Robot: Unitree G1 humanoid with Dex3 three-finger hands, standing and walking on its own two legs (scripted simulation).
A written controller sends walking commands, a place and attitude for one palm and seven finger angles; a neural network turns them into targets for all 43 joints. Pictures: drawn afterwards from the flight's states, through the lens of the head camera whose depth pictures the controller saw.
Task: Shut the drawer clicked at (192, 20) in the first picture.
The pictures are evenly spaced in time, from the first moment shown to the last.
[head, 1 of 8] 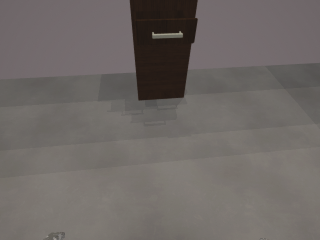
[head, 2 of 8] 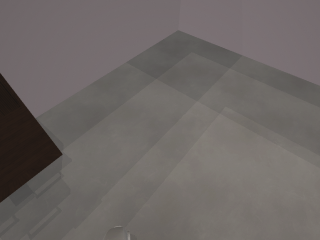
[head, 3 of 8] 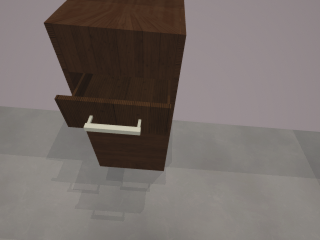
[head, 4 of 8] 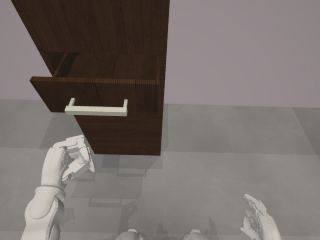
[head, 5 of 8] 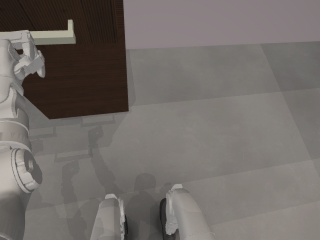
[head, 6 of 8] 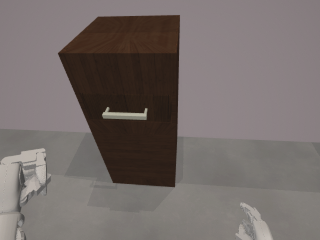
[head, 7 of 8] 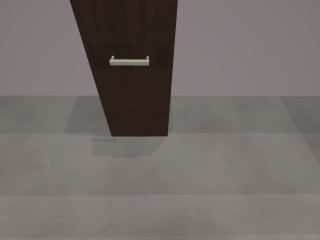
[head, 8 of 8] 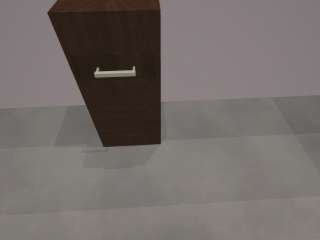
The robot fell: no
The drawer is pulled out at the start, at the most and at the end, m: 0.14 0.14 0.00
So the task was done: yes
